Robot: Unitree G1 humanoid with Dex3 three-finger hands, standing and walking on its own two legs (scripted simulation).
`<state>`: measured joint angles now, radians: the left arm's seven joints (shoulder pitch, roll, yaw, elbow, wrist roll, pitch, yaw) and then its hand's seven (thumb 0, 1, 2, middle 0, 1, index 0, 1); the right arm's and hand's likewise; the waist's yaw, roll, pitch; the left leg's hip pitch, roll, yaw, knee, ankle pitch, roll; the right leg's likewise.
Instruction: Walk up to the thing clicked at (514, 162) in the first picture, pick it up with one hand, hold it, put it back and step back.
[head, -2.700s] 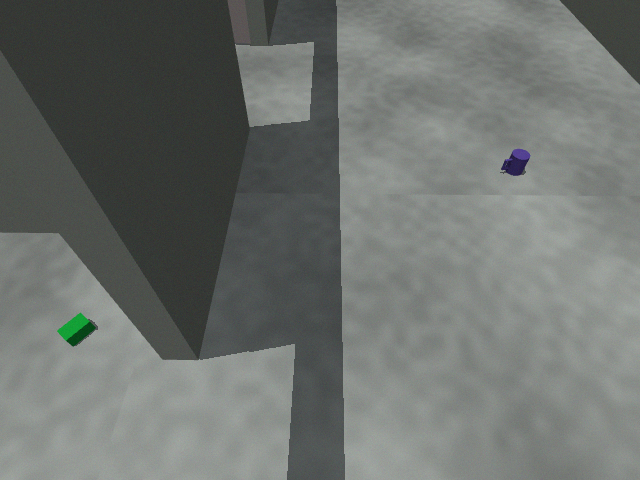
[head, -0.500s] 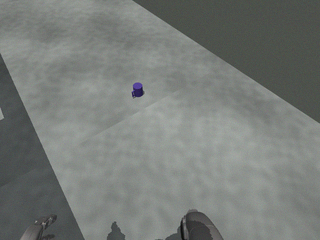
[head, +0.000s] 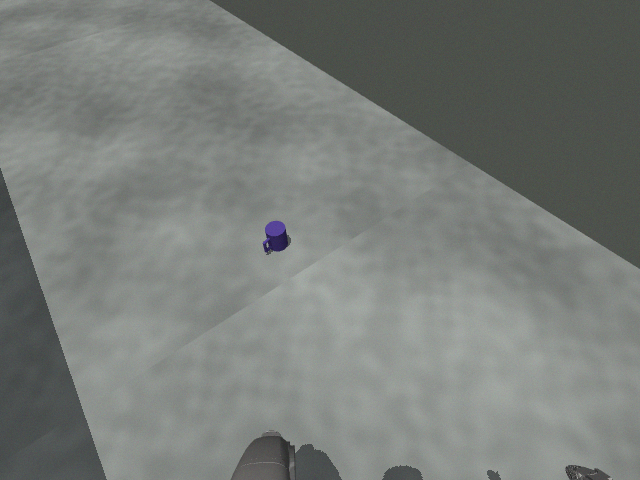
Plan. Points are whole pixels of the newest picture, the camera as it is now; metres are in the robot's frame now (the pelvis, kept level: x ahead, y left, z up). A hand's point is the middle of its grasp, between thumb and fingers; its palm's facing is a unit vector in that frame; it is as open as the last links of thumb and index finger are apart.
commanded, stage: walk up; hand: left
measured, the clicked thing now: (273, 239) +1.03 +0.28 -0.72
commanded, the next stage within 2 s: none
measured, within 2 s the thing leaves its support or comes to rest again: neither
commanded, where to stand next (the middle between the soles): +0.66 +0.00 m, yaw +0 degrees
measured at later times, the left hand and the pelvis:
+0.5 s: hand (171, 354) +0.31 +0.29 -0.13, palm faces -0.11 -0.92 -0.37, open 7.4 cm; pelvis +0.21 +0.01 +0.00, yaw -3 degrees
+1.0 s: hand (203, 296) +0.42 +0.26 -0.14, palm faces +0.00 -0.93 -0.38, open 7.4 cm; pelvis +0.38 -0.02 +0.00, yaw +0 degrees
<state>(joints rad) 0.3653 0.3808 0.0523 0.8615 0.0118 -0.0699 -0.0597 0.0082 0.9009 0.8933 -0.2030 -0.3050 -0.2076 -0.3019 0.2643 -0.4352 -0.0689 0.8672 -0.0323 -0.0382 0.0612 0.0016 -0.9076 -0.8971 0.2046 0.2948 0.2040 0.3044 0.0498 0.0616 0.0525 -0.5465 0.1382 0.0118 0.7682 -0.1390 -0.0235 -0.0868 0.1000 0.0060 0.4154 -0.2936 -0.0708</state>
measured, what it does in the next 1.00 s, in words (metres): walks ahead: left foot, then right foot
